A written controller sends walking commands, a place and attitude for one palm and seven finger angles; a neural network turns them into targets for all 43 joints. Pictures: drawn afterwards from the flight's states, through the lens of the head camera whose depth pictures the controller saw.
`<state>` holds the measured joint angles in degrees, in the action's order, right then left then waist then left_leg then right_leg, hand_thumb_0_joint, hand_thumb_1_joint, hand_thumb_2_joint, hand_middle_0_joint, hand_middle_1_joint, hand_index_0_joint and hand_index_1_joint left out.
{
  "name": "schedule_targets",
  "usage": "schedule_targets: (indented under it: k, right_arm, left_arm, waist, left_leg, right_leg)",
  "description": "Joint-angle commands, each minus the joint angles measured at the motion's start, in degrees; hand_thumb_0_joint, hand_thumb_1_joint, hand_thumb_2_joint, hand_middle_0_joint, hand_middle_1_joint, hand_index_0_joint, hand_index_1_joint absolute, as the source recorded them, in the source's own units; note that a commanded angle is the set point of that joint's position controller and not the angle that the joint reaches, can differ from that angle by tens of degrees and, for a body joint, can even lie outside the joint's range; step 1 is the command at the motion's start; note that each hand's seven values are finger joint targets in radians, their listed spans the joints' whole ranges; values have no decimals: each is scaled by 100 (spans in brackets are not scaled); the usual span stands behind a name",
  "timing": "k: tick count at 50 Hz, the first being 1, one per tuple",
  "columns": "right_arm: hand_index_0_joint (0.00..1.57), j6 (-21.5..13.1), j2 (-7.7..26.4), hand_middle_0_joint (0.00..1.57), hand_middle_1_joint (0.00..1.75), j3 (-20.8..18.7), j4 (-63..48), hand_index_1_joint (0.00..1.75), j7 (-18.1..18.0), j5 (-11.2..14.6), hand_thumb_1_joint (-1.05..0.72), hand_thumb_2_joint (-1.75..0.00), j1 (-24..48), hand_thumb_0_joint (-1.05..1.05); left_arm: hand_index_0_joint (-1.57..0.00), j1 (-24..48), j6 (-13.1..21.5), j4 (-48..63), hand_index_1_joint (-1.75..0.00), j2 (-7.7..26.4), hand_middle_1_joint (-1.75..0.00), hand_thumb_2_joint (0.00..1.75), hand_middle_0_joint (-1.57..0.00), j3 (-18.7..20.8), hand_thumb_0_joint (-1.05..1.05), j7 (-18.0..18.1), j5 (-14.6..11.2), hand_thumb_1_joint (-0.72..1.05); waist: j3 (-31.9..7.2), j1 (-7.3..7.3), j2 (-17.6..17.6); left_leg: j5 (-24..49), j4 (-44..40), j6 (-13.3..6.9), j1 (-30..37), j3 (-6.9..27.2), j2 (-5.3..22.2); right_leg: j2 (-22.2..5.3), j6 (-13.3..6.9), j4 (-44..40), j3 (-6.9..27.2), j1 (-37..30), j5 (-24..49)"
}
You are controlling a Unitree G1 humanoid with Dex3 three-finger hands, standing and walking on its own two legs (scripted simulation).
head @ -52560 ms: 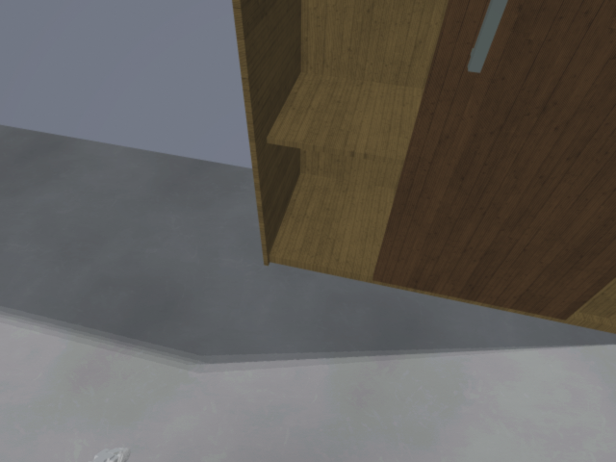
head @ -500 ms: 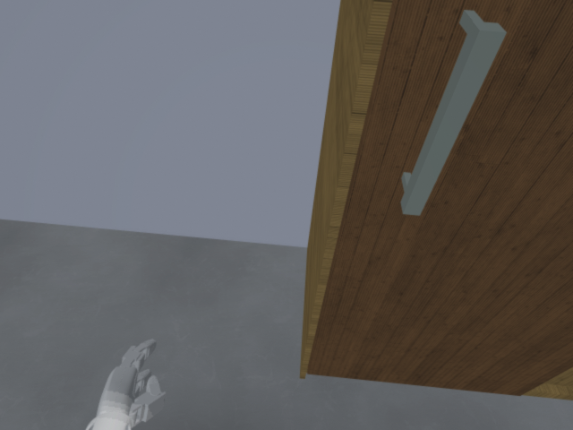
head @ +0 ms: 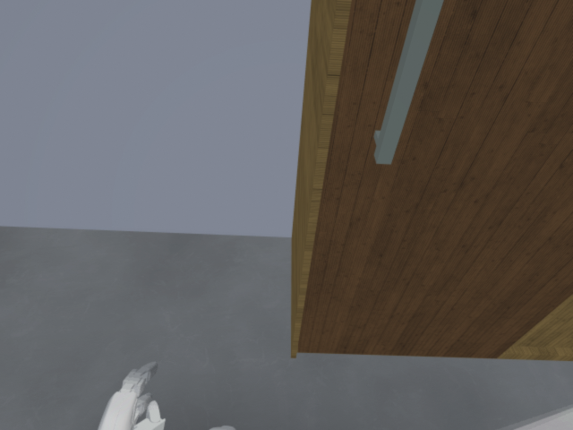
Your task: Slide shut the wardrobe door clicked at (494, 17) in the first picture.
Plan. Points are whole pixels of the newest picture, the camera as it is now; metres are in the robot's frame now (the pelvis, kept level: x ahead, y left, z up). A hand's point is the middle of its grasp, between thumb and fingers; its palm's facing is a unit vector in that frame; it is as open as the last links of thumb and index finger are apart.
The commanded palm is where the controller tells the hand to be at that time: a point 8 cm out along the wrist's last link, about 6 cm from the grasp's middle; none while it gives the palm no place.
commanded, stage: step back with the hand held close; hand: right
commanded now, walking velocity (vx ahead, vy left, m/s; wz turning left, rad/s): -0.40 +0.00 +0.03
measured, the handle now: (399, 80) +0.50 -0.11 +0.28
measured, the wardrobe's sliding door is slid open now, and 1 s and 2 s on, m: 0.00 0.00 0.00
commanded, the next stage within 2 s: stop stepping back and stand still in 0.24 s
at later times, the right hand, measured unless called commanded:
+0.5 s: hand out of the picture +0.07 -0.28 +0.20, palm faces +0.54 +0.77 -0.35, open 7.4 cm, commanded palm +0.01 -0.32 +0.21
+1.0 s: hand out of the picture +0.03 -0.29 +0.19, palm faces +0.43 +0.80 -0.41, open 7.4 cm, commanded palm -0.03 -0.33 +0.21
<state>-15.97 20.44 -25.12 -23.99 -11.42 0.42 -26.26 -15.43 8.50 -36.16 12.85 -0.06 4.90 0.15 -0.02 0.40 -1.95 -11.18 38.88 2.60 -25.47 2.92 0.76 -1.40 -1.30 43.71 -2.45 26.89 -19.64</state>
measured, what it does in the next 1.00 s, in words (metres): walks backwards: left foot, then right foot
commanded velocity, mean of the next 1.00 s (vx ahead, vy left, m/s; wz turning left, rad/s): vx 0.00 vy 0.02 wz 0.02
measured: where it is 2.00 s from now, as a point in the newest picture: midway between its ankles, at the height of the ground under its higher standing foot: outside the picture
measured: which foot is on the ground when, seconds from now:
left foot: down 0.00-0.12, up 0.14-0.26, down 0.28-0.56, up 0.58-0.68, down 0.70-1.00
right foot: down 0.00-0.28, up 0.30-0.50, down 0.52-1.00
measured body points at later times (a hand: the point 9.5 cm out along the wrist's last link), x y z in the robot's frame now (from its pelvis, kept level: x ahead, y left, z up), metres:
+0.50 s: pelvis -0.13 -0.01 +0.02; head -0.14 -0.02 +0.47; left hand +0.06 +0.21 -0.05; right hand +0.04 -0.32 +0.22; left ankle -0.03 +0.12 -0.71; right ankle -0.13 -0.14 -0.70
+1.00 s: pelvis -0.19 -0.04 +0.02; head -0.22 -0.04 +0.47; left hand -0.08 +0.22 -0.07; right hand +0.00 -0.33 +0.22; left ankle -0.17 +0.08 -0.68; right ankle -0.14 -0.14 -0.71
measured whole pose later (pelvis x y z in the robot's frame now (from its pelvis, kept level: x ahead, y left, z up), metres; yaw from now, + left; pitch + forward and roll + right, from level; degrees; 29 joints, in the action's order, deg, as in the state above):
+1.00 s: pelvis -0.19 -0.04 +0.02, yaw +4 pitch -3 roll +1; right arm -10.5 21.9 -23.4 -24.0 -11.3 1.3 -29.2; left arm -15.9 6.4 -38.6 12.1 0.6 4.8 0.8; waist -1.3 2.1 -0.7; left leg -24.1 49.5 -0.7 -22.6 -0.1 -1.3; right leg -2.1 -2.4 34.2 -5.8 16.3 -15.1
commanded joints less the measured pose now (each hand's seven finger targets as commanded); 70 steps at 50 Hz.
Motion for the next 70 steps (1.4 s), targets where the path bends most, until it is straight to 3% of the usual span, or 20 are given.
schedule_targets:
  k: [1, 7, 12, 13, 15, 18, 23, 26, 28, 34, 39, 43, 45, 47, 49, 53, 57, 63, 66, 70]
  right_arm:
    - [20, -233, 1161, 20, 30, -461, -1142, 30, -80, 63, -90, -90, 508, 0]
    - [20, -377, 1246, 20, 30, -829, -1520, 30, -107, -8, -90, -90, 330, 0]
    - [20, -335, 1012, 20, 30, -614, -1240, 30, -51, 269, -90, -90, -430, 0]
    - [20, -343, 1047, 20, 30, -545, -1379, 30, -45, 238, -90, -90, -147, 0]
    - [20, -151, 1321, 20, 30, -422, -1445, 30, -114, 134, -90, -90, 568, 0]
    - [20, 156, 1302, 20, 30, -313, -1430, 30, -86, 114, -90, -90, 788, 0]
    - [20, 106, 1110, 20, 30, -339, -867, 30, -28, 87, -90, -90, 801, 0]
    - [20, 47, 1158, 20, 30, -470, -1379, 30, -15, 162, -90, -90, 344, 0]
    - [20, 100, 1075, 20, 30, -530, -1390, 30, -1, 136, -90, -90, 44, 0]
    - [20, 209, 1013, 20, 30, -239, -1216, 30, -85, 11, -90, -90, 477, 0]
    - [20, 302, 1229, 20, 30, -324, -1020, 30, -104, 104, -90, -90, 596, 0]
    - [20, 195, 1230, 20, 30, -445, -1234, 30, -98, 118, -90, -90, 315, 0]
    - [20, 132, 1147, 20, 30, -481, -1457, 30, -88, 135, -90, -90, 209, 0]
    - [20, 143, 1403, 20, 30, -642, -1486, 30, -83, 49, -90, -90, 369, 0]
    - [20, 233, 1107, 20, 30, -451, -990, 30, -47, 58, -90, -90, -22, 0]
    - [20, 361, 1072, 20, 30, -282, -983, 30, -59, 113, -90, -90, 7, 0]
    - [20, 367, 1309, 20, 30, -367, -1127, 30, -42, 84, -90, -90, 700, 0]
    - [20, 287, 1257, 20, 30, -519, -1486, 30, -27, 183, -90, -90, -197, 0]
    - [20, 253, 1211, 20, 30, -534, -1531, 30, -23, 144, -90, -90, -184, 0]
    - [20, 246, 1101, 20, 30, -465, -1312, 30, -21, 153, -90, -90, -215, 0]
  left_arm:
    - [-20, 757, 247, 811, -30, 622, -30, 90, -20, 220, 0, 3, 68, 90]
    - [-20, 836, 266, 1075, -30, 711, -30, 90, -20, 375, 0, 104, 46, 90]
    - [-20, 859, 427, 947, -30, 589, -30, 90, -20, 404, 0, 17, 9, 90]
    - [-20, 874, 385, 921, -30, 562, -30, 90, -20, 347, 0, 1, 52, 90]
    - [-20, 953, 268, 803, -30, 396, -30, 90, -20, 361, 0, -75, 26, 90]
    - [-20, 1055, 141, 705, -30, 366, -30, 90, -20, 187, 0, -86, 141, 90]
    - [-20, 831, 66, 775, -30, 578, -30, 90, -20, 205, 0, 10, 10, 90]
    - [-20, 799, 179, 1111, -30, 809, -30, 90, -20, 310, 0, 43, -109, 90]
    - [-20, 961, 168, 1096, -30, 678, -30, 90, -20, 238, 0, 58, -71, 90]
    - [-20, 849, 227, 830, -30, 712, -30, 90, -20, 225, 0, 42, 38, 90]
    - [-20, 796, 147, 641, -30, 562, -30, 90, -20, 269, 0, -48, 70, 90]
    - [-20, 822, 89, 618, -30, 543, -30, 90, -20, 202, 0, -25, 73, 90]
    - [-20, 843, 66, 714, -30, 741, -30, 90, -20, 221, 0, 31, 79, 90]
    - [-20, 872, 71, 841, -30, 648, -30, 90, -20, 250, 0, 90, 67, 90]
    - [-20, 799, 106, 663, -30, 603, -30, 90, -20, 255, 0, 12, 71, 90]
    - [-20, 796, 104, 665, -30, 619, -30, 90, -20, 162, 0, -1, 32, 90]
    - [-20, 751, 106, 652, -30, 577, -30, 90, -20, 235, 0, -111, 57, 90]
    - [-20, 885, 27, 786, -30, 557, -30, 90, -20, 246, 0, -58, -34, 90]
    - [-20, 969, -25, 870, -30, 561, -30, 90, -20, 160, 0, -18, -4, 90]
    - [-20, 820, 17, 897, -30, 569, -30, 90, -20, 195, 0, 6, -13, 90]
  waist:
    - [-204, 9, 852]
    - [-947, -121, -1269]
    - [-581, -57, -1160]
    - [-235, -34, -712]
    - [-297, -94, 1614]
    - [-90, -46, 1481]
    - [-719, -14, 435]
    - [-937, -186, -703]
    - [-489, -22, -1448]
    - [164, 63, -640]
    - [-210, -4, 1244]
    - [-247, 82, 347]
    - [-76, 45, -1237]
    - [124, 24, -1358]
    - [170, -28, -565]
    - [12, -32, -578]
    - [-171, 49, 1012]
    - [-563, -26, 45]
    - [-186, -55, -796]
    - [-436, -43, -446]
  left_leg:
    - [-1349, -1790, -718, -529, 1260, 883]
    - [-968, 1689, -80, 1604, -322, -459]
    - [-1805, 202, -324, 897, -300, -196]
    - [-1637, -818, -530, 678, 164, 27]
    - [-2216, -2982, -1305, -845, 3238, 1890]
    - [10, -2516, -1196, -507, 1985, 1518]
    - [436, -1441, -612, 548, 965, 788]
    - [-406, -450, -128, 524, 40, -144]
    - [-771, 417, 17, 1089, -335, -220]
    - [-1013, -950, -392, 1122, -348, -171]
    - [-2122, -2541, -1359, 844, 2386, 1340]
    - [-1853, -1585, -919, 147, 1031, 728]
    - [-1827, 10, -444, -412, -59, -220]
    - [-1565, 1853, -266, 24, -290, -221]
    - [-1503, 1511, -266, 100, -352, -18]
    - [-1023, -1112, -260, 1454, -884, -107]
    - [-940, -2553, -1142, 1202, 1857, 1537]
    - [335, -1476, -570, 1269, 327, 584]
    - [-237, -1236, -303, 1310, -219, 88]
    - [330, -1304, -313, 1666, -141, 126]
  right_leg:
    - [-48, 8, -601, 355, -297, -990]
    - [-1582, -652, -2943, 1774, 1469, -2270]
    - [-1574, -229, -2608, 703, 367, -1432]
    - [-1220, -77, -2035, 536, 464, -1465]
    - [27, 477, 810, -35, -239, -957]
    - [50, 383, 1860, 448, -9, -564]
    - [114, 99, -1514, -59, -1438, 52]
    - [-1198, -312, -2520, 1096, -1588, 437]
    - [-1392, -365, -3422, 1271, 136, -2331]
    - [-914, -170, -2285, 480, 137, -2341]
    - [49, 86, 327, -154, -216, -618]
    - [-160, -98, -1495, 147, -1562, -610]
    - [-1198, -494, -2814, 1719, -1518, -2150]
    - [-1909, -866, -3739, 2684, -372, -3181]
    - [-1700, -773, -3453, 1883, -485, -2150]
    - [-1174, -306, -2655, 703, -485, -1293]
    - [-63, 150, -273, -144, -191, -428]
    - [-420, 26, -1758, 372, -1396, 1166]
    - [-846, -102, -2538, 969, -789, 327]
    - [-712, -59, -2350, 694, -780, 598]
